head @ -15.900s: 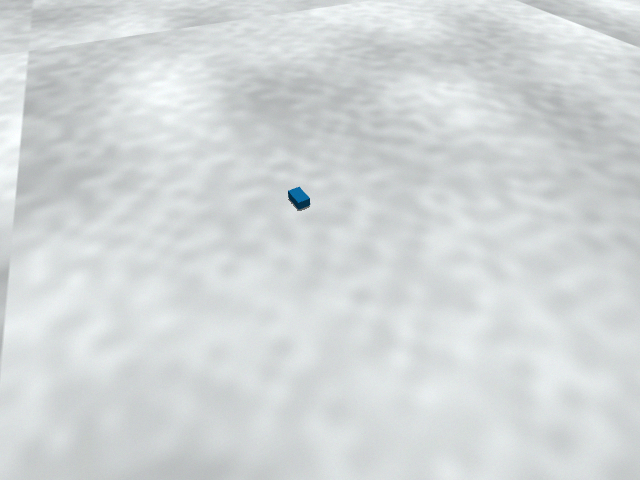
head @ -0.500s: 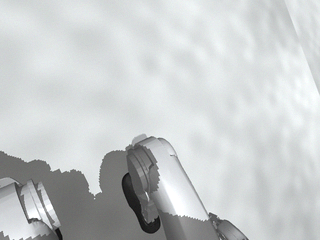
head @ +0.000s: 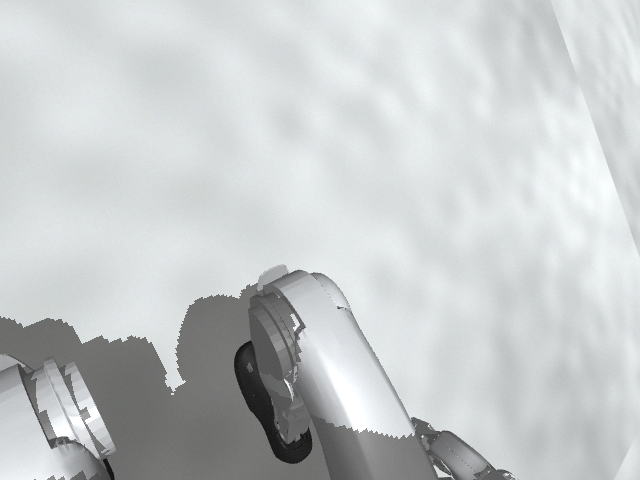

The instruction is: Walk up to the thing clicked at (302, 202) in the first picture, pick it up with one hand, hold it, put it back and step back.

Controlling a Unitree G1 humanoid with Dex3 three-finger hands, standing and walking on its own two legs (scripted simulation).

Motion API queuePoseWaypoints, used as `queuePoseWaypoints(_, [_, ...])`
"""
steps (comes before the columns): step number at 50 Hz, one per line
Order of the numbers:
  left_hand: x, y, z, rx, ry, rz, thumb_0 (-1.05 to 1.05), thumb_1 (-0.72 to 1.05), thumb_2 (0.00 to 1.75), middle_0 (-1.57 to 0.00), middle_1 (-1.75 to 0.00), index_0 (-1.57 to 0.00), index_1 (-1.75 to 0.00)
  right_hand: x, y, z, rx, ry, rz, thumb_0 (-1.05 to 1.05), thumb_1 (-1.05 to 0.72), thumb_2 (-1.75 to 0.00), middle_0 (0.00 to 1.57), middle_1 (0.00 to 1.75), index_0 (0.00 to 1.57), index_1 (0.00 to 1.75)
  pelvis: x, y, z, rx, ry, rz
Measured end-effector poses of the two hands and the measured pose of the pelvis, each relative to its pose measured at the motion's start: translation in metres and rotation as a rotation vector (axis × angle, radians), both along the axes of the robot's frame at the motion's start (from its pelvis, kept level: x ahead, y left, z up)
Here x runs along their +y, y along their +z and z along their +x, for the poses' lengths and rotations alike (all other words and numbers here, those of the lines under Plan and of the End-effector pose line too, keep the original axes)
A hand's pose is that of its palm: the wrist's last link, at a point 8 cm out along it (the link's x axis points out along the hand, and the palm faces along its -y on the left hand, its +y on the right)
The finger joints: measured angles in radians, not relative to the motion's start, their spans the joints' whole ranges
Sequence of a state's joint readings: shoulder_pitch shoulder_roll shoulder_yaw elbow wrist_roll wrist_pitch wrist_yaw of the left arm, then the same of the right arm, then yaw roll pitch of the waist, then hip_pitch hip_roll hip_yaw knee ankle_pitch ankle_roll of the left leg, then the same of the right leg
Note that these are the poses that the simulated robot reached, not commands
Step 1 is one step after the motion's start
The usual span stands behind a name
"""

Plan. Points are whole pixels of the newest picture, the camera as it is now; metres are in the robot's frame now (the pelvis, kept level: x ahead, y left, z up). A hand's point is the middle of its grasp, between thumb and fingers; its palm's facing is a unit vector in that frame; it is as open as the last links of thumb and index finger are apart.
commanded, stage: rest palm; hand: left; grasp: from above
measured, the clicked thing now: out of the picture +0.45 +0.36 -0.29
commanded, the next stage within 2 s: close in 0.60 s
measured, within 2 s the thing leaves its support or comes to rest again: neither
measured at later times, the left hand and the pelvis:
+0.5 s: hand out of the picture +0.43 +0.36 -0.26, palm faces -0.42 -0.19 -0.89, open 14.2 cm; pelvis +0.00 +0.00 +0.00, yaw -1 degrees
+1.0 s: hand out of the picture +0.43 +0.36 -0.25, palm faces -0.41 -0.19 -0.89, open 13.0 cm; pelvis +0.00 +0.00 +0.00, yaw -1 degrees
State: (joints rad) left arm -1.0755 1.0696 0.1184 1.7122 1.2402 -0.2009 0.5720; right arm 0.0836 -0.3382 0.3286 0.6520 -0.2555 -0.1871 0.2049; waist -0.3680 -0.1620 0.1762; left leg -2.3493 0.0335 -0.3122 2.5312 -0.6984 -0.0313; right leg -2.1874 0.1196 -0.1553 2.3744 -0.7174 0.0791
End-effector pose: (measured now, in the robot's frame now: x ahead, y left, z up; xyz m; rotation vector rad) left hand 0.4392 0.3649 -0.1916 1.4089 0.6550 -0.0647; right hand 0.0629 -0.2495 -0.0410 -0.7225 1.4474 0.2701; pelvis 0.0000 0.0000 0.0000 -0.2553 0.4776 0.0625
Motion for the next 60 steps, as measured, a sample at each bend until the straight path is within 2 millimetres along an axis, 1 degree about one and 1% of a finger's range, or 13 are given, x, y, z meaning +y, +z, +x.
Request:
queuePoseWaypoints(12, [-0.0080, -0.0052, 0.0011, -0.006, 0.006, 0.004, 0.00, -0.55, 1.00, -0.09, -0.96, -0.07, -0.98, 0.0026, 0.0016, -0.0023, -0.014, 0.017, 0.013, 0.00, -0.90, -0.90, 0.20, 0.30, 0.20, 0.30, 0.0007, -0.0010, -0.0027, -0.015, -0.006, -0.005])
queuePoseWaypoints(23, [-0.0050, -0.0074, -0.0011, 0.000, 0.019, 0.008, 0.00, -0.52, 0.98, -0.10, -0.97, -0.09, -0.99, 0.0037, 0.0024, -0.0060, -0.002, 0.022, 0.020, 0.00, -0.91, -0.90, 0.20, 0.30, 0.20, 0.30, 0.0008, -0.0006, -0.0030, -0.016, -0.008, -0.006])
queuePoseWaypoints(37, [-0.0084, -0.0101, -0.0010, -0.003, 0.005, 0.003, 0.00, -0.48, 0.94, -0.13, -0.96, -0.12, -0.97, 0.0032, 0.0046, -0.0016, -0.003, 0.037, 0.027, 0.00, -0.91, -0.90, 0.20, 0.30, 0.20, 0.30, 0.0006, 0.0010, -0.0025, -0.019, -0.009, -0.008])
queuePoseWaypoints(50, [-0.0025, -0.0042, -0.0003, 0.001, 0.032, 0.011, 0.00, -0.30, 0.81, -0.22, -0.90, -0.24, -0.89, 0.0010, 0.0073, -0.0023, -0.022, 0.029, 0.017, 0.00, -0.90, -0.90, 0.20, 0.30, 0.20, 0.30, 0.0013, 0.0015, -0.0045, -0.021, -0.008, -0.009])
queuePoseWaypoints(60, [-0.0039, -0.0075, -0.0025, 0.012, 0.004, 0.001, 0.00, -0.16, 0.69, -0.31, -0.84, -0.34, -0.82, 0.0046, 0.0069, -0.0055, 0.002, 0.031, 0.015, 0.00, -0.90, -0.90, 0.20, 0.30, 0.20, 0.30, 0.0018, 0.0028, -0.0043, -0.021, -0.010, -0.012])
